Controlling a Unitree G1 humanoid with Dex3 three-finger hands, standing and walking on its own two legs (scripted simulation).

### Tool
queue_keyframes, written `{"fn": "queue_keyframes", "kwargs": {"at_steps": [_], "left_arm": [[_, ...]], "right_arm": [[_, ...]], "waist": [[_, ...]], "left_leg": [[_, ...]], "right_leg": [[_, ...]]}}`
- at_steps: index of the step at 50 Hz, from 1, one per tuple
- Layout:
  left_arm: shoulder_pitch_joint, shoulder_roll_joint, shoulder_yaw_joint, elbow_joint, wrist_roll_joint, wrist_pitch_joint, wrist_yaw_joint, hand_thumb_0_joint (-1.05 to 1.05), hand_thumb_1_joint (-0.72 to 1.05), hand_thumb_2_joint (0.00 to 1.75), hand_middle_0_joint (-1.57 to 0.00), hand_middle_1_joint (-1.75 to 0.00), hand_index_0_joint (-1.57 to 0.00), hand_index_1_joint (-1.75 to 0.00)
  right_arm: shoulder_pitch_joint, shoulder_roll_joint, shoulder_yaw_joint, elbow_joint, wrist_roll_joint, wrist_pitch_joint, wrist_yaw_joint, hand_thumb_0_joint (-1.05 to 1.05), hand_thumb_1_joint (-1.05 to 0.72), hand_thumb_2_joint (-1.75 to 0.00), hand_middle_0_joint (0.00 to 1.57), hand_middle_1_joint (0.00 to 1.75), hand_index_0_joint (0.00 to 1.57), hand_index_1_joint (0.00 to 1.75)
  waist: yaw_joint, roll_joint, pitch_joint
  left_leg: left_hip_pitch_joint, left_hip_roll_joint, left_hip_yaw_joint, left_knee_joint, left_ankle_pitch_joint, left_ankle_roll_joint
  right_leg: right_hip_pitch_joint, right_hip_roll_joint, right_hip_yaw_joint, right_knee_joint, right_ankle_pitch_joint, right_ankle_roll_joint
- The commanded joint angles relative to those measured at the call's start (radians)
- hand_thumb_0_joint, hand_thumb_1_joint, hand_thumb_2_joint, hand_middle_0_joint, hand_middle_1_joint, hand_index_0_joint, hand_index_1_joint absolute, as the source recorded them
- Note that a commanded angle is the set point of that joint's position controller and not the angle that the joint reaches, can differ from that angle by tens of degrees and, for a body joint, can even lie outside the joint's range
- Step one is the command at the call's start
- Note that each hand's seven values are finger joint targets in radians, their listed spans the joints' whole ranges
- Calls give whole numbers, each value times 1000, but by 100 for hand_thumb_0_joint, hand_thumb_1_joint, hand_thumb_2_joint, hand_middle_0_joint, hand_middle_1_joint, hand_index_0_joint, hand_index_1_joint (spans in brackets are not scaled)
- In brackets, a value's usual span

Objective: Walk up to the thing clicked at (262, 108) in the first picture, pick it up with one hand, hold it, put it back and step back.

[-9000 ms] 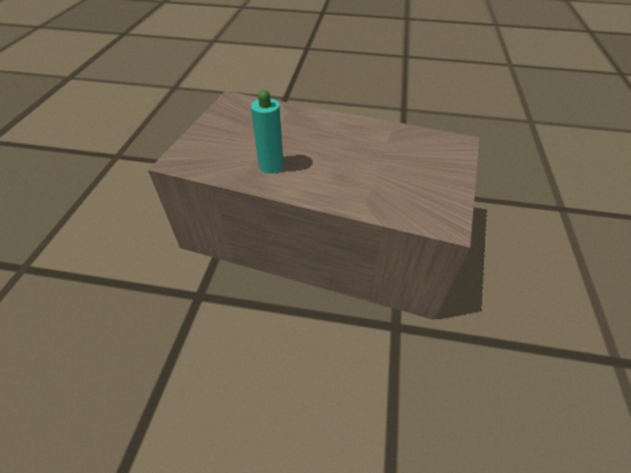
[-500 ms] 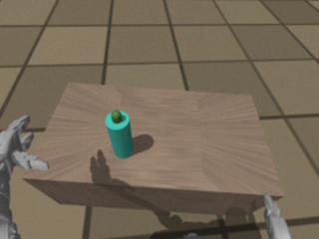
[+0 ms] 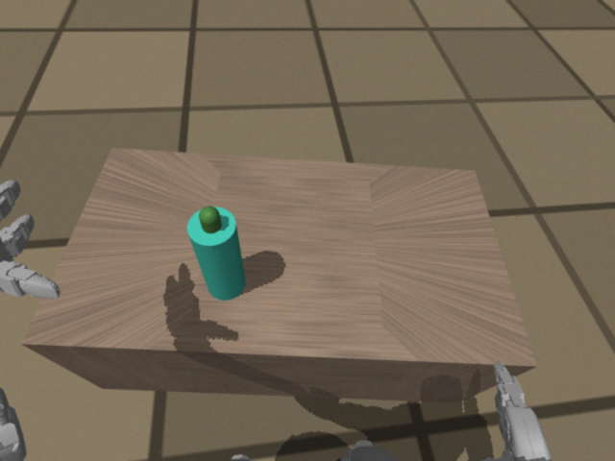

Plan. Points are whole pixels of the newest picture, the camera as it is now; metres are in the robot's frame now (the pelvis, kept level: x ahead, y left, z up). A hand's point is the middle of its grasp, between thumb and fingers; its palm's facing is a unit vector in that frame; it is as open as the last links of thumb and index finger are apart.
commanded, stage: go down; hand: left
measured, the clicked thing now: (218, 252) +0.50 +0.17 -0.18
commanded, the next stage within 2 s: approach in 0.36 s
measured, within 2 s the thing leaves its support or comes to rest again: neither
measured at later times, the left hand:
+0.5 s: hand (26, 225) +0.39 +0.36 +0.07, palm faces +0.16 -0.99 -0.06, open 17.4 cm
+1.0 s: hand (134, 275) +0.41 +0.29 -0.11, palm faces +0.12 -0.99 +0.07, open 17.7 cm
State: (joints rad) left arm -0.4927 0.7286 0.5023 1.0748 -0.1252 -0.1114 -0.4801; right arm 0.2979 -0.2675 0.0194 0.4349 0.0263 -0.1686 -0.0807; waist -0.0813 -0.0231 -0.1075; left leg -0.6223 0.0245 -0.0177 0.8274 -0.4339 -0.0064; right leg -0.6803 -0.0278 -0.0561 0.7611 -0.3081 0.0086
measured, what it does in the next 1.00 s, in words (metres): lowers itself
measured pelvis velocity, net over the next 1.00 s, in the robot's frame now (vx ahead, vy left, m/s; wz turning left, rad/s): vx -0.04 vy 0.01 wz -0.02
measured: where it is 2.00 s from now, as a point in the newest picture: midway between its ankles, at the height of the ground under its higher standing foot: outside the picture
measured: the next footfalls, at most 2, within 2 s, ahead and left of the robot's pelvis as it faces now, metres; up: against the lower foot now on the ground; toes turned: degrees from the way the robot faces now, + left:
none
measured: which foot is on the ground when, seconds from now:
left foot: down 0.00-1.00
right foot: down 0.00-1.00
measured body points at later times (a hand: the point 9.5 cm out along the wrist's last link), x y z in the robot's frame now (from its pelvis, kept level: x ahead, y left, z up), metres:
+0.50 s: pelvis +0.00 +0.01 +0.00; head +0.07 +0.04 +0.44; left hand +0.37 +0.41 +0.07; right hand +0.15 -0.26 -0.05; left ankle -0.02 +0.12 -0.70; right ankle +0.03 -0.13 -0.70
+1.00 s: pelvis -0.04 +0.01 -0.08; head +0.13 +0.08 +0.33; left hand +0.40 +0.34 -0.11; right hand +0.13 -0.26 -0.06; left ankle -0.02 +0.12 -0.70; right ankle +0.03 -0.13 -0.70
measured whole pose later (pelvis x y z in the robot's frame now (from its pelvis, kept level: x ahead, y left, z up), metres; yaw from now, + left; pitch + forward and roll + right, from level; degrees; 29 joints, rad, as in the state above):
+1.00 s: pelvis -0.04 +0.01 -0.08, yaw -1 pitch +26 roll -4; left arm -0.64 0.68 0.62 1.19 -0.19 -0.54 -0.44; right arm 0.34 -0.30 -0.01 0.08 -0.05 -0.21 0.01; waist -0.25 -0.09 -0.09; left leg -1.19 0.04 -0.05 1.30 -0.56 -0.01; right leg -1.22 -0.02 -0.08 1.17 -0.40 0.01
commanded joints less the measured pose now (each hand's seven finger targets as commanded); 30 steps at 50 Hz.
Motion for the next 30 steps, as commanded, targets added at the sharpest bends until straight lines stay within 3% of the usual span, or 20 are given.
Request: {"fn": "queue_keyframes", "kwargs": {"at_steps": [1,4,5,6,7,8,9,11,13,14,16,17,19,23,24,26,29,30], "left_arm": [[-303,400,86,-191,-22,-68,3,0,-55,4,-6,-3,-7,-3],[-299,367,76,-174,-30,-68,-7,0,-53,5,-5,-3,-6,-3],[-298,344,54,-153,-35,-69,-13,0,-54,4,-6,-3,-6,-3],[-326,406,94,-217,-33,-76,-7,0,-55,4,-6,-3,-6,-3],[-329,386,74,-181,-27,-75,-13,0,-55,4,-6,-3,-6,-3],[-351,406,85,-230,-27,-80,-10,0,-54,5,-6,-3,-6,-3],[-346,412,91,-209,-23,-77,-10,0,-53,5,-6,-3,-6,-3],[-330,370,69,-174,-33,-71,-17,0,-52,5,-5,-3,-6,-3],[-361,387,75,-207,-32,-75,-18,0,-53,5,-6,-3,-6,-3],[-376,417,92,-226,-29,-80,-12,0,-53,4,-5,-3,-6,-3],[-360,384,74,-192,-29,-79,-13,0,-52,5,-5,-3,-6,-3],[-374,387,82,-205,-35,-83,-14,0,-52,5,-5,-3,-6,-3],[-371,407,93,-206,-36,-81,-14,0,-51,5,-5,-3,-5,-3],[-377,403,89,-171,-34,-77,-16,0,-49,11,-6,-5,-4,-7],[-387,407,94,-180,-37,-82,-14,0,-52,3,-7,-3,-7,-3],[-358,340,64,-100,-48,-91,-25,0,-52,0,-6,-2,-6,-2],[-382,315,78,-91,-73,-142,-33,0,-51,0,-6,-1,-6,-2],[-370,277,69,-55,-86,-161,-41,0,-54,0,-6,-2,-6,-2]], "right_arm": [[-30,-170,-90,-182,2,-47,-15,0,55,-5,5,5,5,5],[-7,-148,-70,-142,2,-43,-14,0,55,-5,5,5,5,5],[-38,-180,-97,-175,2,-48,-17,0,55,-5,5,5,5,5],[-13,-181,-95,-146,-1,-44,-17,0,55,-5,5,5,5,5],[-19,-165,-78,-178,0,-46,-13,0,55,-5,5,5,5,5],[-1,-149,-69,-160,1,-45,-10,0,55,-5,5,5,5,5],[-2,-149,-72,-173,0,-43,-13,0,55,-5,5,5,5,5],[8,-185,-106,-159,1,-47,-17,0,55,-5,5,5,5,5],[11,-165,-85,-143,-2,-48,-11,0,55,-5,5,5,5,5],[-5,-181,-99,-165,-2,-48,-13,0,55,-5,5,5,5,5],[-3,-179,-97,-187,0,-52,-10,0,55,-5,5,5,5,5],[23,-160,-81,-156,-3,-50,-6,0,55,-5,5,5,5,5],[2,-187,-105,-188,-1,-49,-9,0,55,-5,5,5,5,5],[7,-179,-96,-202,-2,-49,-4,0,55,-5,5,5,5,5],[-17,-191,-105,-221,-1,-53,-5,0,57,-4,5,5,5,5],[-9,-175,-92,-203,-3,-51,-2,0,57,-4,5,5,5,5],[-14,-154,-82,-163,-9,-58,5,0,57,-4,5,5,5,5],[-33,-157,-78,-191,-8,-66,10,0,57,-4,5,5,5,5]], "waist": [[15,146,-366],[20,153,-344],[6,143,-333],[21,173,-363],[11,183,-373],[22,206,-367],[9,193,-390],[-8,173,-343],[3,195,-343],[5,200,-354],[-3,183,-332],[5,205,-339],[3,197,-371],[2,183,-361],[4,172,-360],[-9,151,-298],[-23,118,-279],[-31,100,-277]], "left_leg": [[139,-24,-7,-92,403,9],[142,-22,-10,-85,416,9],[149,-18,-13,-85,415,7],[166,-16,-16,-84,434,4],[178,-13,-18,-78,459,0],[183,-16,-15,-79,457,0],[182,-19,-11,-74,464,5],[177,-17,-12,-77,453,6],[181,-13,-17,-73,458,3],[184,-13,-17,-77,442,2],[171,-10,-20,-89,405,-1],[172,-10,-20,-81,418,-3],[198,-6,-25,-77,455,-4],[161,-10,-21,-76,428,-1],[143,-8,-23,-81,414,-3],[115,-9,-21,-71,381,1],[38,-15,-14,-28,326,13],[14,-15,-15,-17,304,15]], "right_leg": [[245,12,23,-51,271,-35],[207,15,23,-48,268,-37],[187,18,19,-48,256,-37],[188,17,18,-44,262,-39],[183,18,15,-41,272,-41],[185,18,17,-42,269,-41],[205,14,21,-44,290,-38],[181,18,20,-44,284,-37],[156,19,17,-44,270,-38],[156,20,15,-43,252,-39],[149,23,12,-45,226,-41],[148,22,11,-42,228,-42],[149,24,8,-39,244,-42],[167,22,13,-42,240,-41],[173,23,12,-37,232,-43],[129,25,11,-36,208,-40],[85,23,14,-8,188,-35],[72,24,14,7,176,-34]]}}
